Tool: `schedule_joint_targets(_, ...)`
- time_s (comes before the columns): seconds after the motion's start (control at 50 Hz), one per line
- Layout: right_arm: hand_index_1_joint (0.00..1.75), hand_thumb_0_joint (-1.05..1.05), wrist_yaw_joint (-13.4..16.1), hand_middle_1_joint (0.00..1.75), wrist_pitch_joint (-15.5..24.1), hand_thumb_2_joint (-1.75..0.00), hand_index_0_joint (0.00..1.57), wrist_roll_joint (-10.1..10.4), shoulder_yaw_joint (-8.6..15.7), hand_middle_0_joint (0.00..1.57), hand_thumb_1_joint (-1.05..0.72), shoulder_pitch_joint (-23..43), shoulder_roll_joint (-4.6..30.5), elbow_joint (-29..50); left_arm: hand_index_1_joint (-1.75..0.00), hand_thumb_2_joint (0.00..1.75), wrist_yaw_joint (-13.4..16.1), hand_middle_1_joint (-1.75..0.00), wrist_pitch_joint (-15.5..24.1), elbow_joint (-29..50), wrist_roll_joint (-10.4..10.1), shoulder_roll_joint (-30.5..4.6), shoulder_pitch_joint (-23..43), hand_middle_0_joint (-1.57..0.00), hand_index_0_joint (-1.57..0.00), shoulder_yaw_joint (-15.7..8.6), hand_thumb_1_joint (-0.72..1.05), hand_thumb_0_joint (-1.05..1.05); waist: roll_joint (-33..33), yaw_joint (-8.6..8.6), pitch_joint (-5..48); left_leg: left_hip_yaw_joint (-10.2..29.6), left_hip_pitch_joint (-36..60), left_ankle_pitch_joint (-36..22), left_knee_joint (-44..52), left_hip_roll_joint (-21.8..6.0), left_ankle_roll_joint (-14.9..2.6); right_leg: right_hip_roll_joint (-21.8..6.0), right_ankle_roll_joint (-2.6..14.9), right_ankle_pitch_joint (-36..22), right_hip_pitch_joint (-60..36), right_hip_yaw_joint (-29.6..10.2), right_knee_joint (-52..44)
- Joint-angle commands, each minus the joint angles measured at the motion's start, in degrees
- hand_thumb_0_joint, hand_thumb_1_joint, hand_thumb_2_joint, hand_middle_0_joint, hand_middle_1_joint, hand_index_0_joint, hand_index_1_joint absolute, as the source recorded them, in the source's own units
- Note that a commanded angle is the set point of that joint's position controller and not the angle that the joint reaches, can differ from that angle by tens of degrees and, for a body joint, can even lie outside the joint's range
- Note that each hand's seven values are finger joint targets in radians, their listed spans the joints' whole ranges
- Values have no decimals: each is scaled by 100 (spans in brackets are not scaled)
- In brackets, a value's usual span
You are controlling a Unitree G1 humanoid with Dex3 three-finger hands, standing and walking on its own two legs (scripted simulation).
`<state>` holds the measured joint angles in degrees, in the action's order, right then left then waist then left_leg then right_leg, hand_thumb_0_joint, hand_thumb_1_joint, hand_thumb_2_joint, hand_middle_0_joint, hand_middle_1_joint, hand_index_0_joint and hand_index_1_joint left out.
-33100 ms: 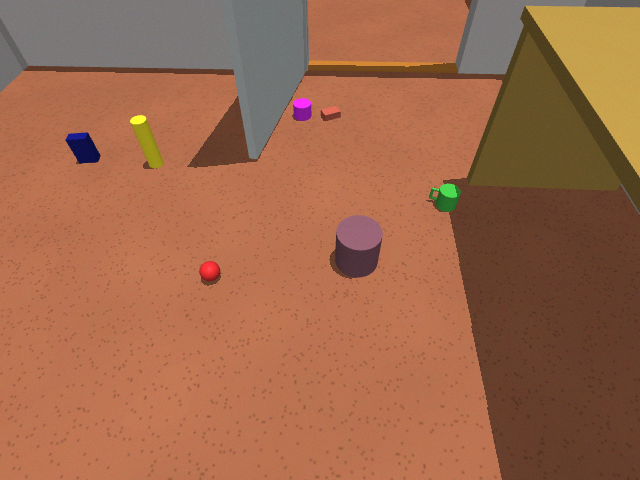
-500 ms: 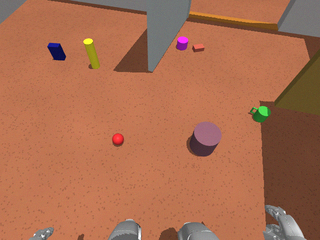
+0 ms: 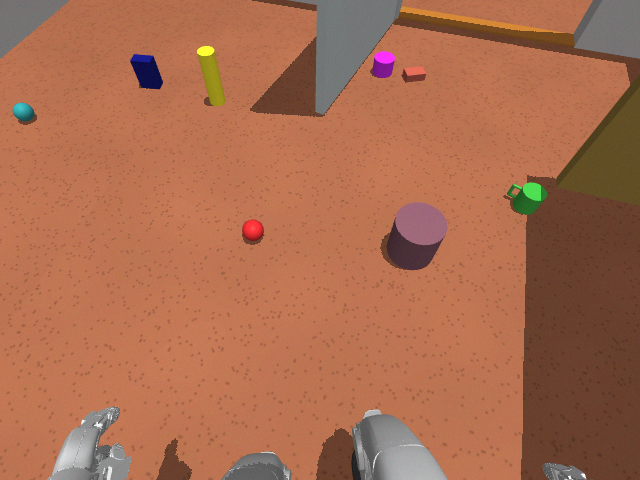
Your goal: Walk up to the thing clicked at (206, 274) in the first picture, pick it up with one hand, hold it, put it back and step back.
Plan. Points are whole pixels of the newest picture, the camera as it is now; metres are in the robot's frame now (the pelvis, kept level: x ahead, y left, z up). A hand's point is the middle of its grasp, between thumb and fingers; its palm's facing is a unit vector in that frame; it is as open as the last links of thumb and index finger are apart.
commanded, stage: step back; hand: left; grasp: from above
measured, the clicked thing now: (253, 230) +0.90 +0.21 -0.72
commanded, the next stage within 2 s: stand in 1.48 s
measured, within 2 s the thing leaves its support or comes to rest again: neither
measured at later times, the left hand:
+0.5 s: hand out of the picture -0.09 +0.25 -0.12, palm faces -0.01 -0.89 -0.45, open 7.4 cm
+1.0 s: hand out of the picture -0.15 +0.24 -0.14, palm faces +0.03 -0.93 -0.37, open 7.4 cm
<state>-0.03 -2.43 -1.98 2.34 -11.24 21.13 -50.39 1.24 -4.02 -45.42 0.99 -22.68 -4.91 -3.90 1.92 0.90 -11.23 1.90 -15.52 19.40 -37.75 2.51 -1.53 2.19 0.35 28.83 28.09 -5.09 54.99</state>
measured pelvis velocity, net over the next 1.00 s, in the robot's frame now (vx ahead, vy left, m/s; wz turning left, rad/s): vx -0.20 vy -0.02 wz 0.01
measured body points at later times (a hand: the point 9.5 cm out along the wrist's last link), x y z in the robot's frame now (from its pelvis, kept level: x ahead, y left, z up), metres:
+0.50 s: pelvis -0.17 -0.03 +0.00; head -0.14 -0.05 +0.45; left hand -0.09 +0.29 -0.09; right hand -0.09 -0.35 -0.13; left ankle -0.19 +0.12 -0.67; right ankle -0.14 -0.14 -0.72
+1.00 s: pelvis -0.20 -0.02 +0.01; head -0.18 -0.03 +0.46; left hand -0.16 +0.29 -0.11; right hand -0.12 -0.34 -0.12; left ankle -0.18 +0.11 -0.69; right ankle -0.17 -0.13 -0.72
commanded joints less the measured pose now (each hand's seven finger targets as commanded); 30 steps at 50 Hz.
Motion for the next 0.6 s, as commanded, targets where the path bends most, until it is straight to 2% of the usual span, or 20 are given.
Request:
schedule_joint_targets(0.0, 30, 0, 188, 30, 217, -90, 20, -50, 400, 20, -90, 568, 1543, 597, -30, 90, 111, -30, 128, 261, -81, -1072, -377, -20, -20, -361, 90, 0, -825, -284, 1074, 1289, -20, -3236, 1273, -1703, -1151, 332, 55, 179, -58, -522, 1975)
schedule_joint_targets(0.04, 30, 0, 179, 30, 200, -90, 20, -9, 379, 20, -90, 527, 1387, 607, -30, 90, 66, -30, 169, 209, -35, -983, -562, -20, -20, -343, 90, 0, -979, -274, 1151, 1141, 515, -3488, 1068, -1661, -1228, 199, -85, 230, -65, -319, 1421)
schedule_joint_targets(0.1, 30, 0, 183, 30, 153, -90, 20, -26, 401, 20, -90, 169, 1433, 589, -30, 90, 32, -30, 213, 288, 5, -934, -343, -20, -20, -310, 90, 0, -1116, 32, 1250, 1200, 913, -3603, 952, -1730, -1292, 45, -215, 319, -274, -19, 163)
schedule_joint_targets(0.16, 30, 0, 146, 30, 57, -90, 20, -10, 416, 20, -90, 281, 1590, 631, -30, 90, 10, -30, 267, 140, 17, -915, -621, -20, -20, -274, 90, 0, -1409, -17, 1643, 1130, 1015, -3182, 772, -1645, -1126, -88, -104, -170, -871, 357, -1506)
schedule_joint_targets(0.2, 30, 0, 112, 30, -39, -90, 20, 78, 413, 20, -90, 512, 1642, 660, -30, 90, 0, -30, 314, -178, 44, -873, -1147, -20, -20, -276, 90, 0, -1335, -301, 1877, 893, 580, -2550, 487, -1487, -820, -39, 60, -1287, -1813, 641, -3078)
schedule_joint_targets(0.22, 30, 0, 92, 30, -57, -90, 20, 104, 338, 20, -90, 512, 1401, 673, -30, 90, 13, -30, 358, -245, 109, -1107, -1222, -20, -20, -345, 90, 0, -881, -314, 1746, 812, -264, -1616, 175, -1194, -481, -321, 154, -1547, -2193, 32, -3153)
schedule_joint_targets(0.24, 30, 0, 86, 30, -51, -90, 20, 121, 231, 20, -90, 450, 1026, 772, -30, 90, 11, -30, 387, -178, 162, -1603, -1217, -20, -20, -481, 90, 0, 665, -290, 1427, 444, -1591, 327, -763, -238, -72, -1384, 461, -1417, -2309, -1648, -3426)
schedule_joint_targets(0.26, 30, 0, 207, 30, -73, -90, 20, 116, 305, 20, -90, 771, 1082, 859, -30, 90, 14, -30, 358, 27, 180, -2250, -763, -20, -20, -607, 90, 0, 1482, -590, 1133, 594, -1470, 1689, -2152, 250, 155, -2696, 1603, -1962, -859, -2825, -3783)
schedule_joint_targets(0.28, 30, 0, 225, 30, -117, -90, 20, 111, 400, 20, -90, 719, 1318, 774, -30, 90, 41, -30, 406, 159, 119, -2090, -448, -20, -20, -577, 90, 0, 949, -383, 870, 1164, -1279, 1554, -3038, 97, 213, -2774, 1705, -1927, -267, -2783, -3814)
schedule_joint_targets(0.3, 30, 0, 212, 30, -102, -90, 20, 140, 402, 20, -90, 427, 1384, 618, -30, 90, 65, -30, 426, 255, 100, -1710, -22, -20, -20, -463, 90, 0, 239, -108, 900, 1243, -1227, 1119, -3320, 289, 182, -2202, 1427, -2619, -524, -1770, -3349)
schedule_joint_targets(0.32, 30, 0, 195, 30, -62, -90, 20, 186, 367, 20, -90, 241, 1300, 489, -30, 90, 85, -30, 434, 241, 125, -1459, 172, -20, -20, -397, 90, 0, 88, 41, 977, 1061, -1241, 816, -3318, 389, 193, -1770, 1175, -3085, -796, -1048, -3025)
schedule_joint_targets(0.34, 30, 0, 177, 30, -21, -90, 20, 171, 344, 20, -90, 157, 1248, 456, -30, 90, 96, -30, 440, 178, 143, -1330, 75, -20, -20, -400, 90, 0, 218, 28, 1057, 866, -1216, 656, -3227, 392, 236, -1534, 1000, -2955, -995, -708, -2877)
schedule_joint_targets(0.38, 30, 0, 149, 30, 14, -90, 20, 100, 327, 20, -90, 165, 1250, 389, -30, 90, 76, -30, 478, 132, 169, -1320, -312, -20, -20, -399, 90, 0, 446, -257, 1085, 642, -1334, 609, -3092, 337, 337, -1435, 981, -1823, -1366, -788, -3004)
schedule_joint_targets(0.44, 30, 0, 86, 30, 64, -90, 20, 33, 350, 20, -90, 312, 1282, 394, -30, 90, 48, -30, 491, 35, 214, -1442, -538, -20, -20, -483, 90, 0, 719, -479, 981, 500, -1613, 831, -1722, -19, 373, -1627, 1033, 632, -1984, -1272, -3418)
schedule_joint_targets(0.48, 30, 0, 27, 30, 130, -90, 20, -6, 360, 20, -90, 403, 1246, 319, -30, 90, -3, -30, 501, -69, 220, -1525, -693, -20, -20, -502, 90, 0, 859, -588, 917, 287, -1187, 1307, -711, -96, 310, -1750, 1051, 1299, -1868, -1436, -3596)
schedule_joint_targets(0.5, 30, 0, 3, 30, 156, -90, 20, -20, 369, 20, -90, 174, 1238, 214, -30, 90, -26, -30, 493, -67, 214, -1643, -488, -20, -20, -509, 90, 0, 1034, -422, 880, 151, -609, 1400, -198, -266, 212, -1834, 1026, 1367, -1377, -1365, -3660)
schedule_joint_targets(0.52, 30, 0, -29, 30, 174, -90, 20, 7, 402, 20, -90, -153, 1241, 25, -30, 90, -41, -30, 465, -54, 200, -1678, -268, -20, -20, -486, 90, 0, 1088, -226, 902, -85, 136, 1301, 387, -243, 63, -1752, 915, 1209, -867, -1047, -3697)
schedule_joint_targets(0.54, 30, 0, -53, 30, 202, -90, 20, 21, 442, 20, -90, -491, 1184, -184, -30, 90, -56, -30, 426, -59, 176, -1603, -201, -20, -20, -425, 90, 0, 921, -32, 936, -190, 884, 543, 1206, -165, -67, -1535, 716, 1146, -488, -740, -3481)
schedule_joint_targets(0.56, 30, 0, -55, 30, 246, -90, 20, 0, 502, 20, -90, -578, 1246, -324, -30, 90, -72, -30, 394, -149, 178, -1314, -531, -20, -20, -295, 90, 0, 212, -26, 911, -80, 1410, 426, 1564, -38, -82, -1075, 502, 1139, -86, -280, -2848)
schedule_joint_targets(0.58, 30, 0, -25, 30, 292, -90, 20, -103, 568, 20, -90, -710, 1462, -342, -30, 90, -90, -30, 393, -132, 147, -1002, -637, -20, -20, -203, 90, 0, -819, 52, 942, 1463, 1796, 1662, 2131, -861, -324, -650, 233, 951, 809, 166, -1619)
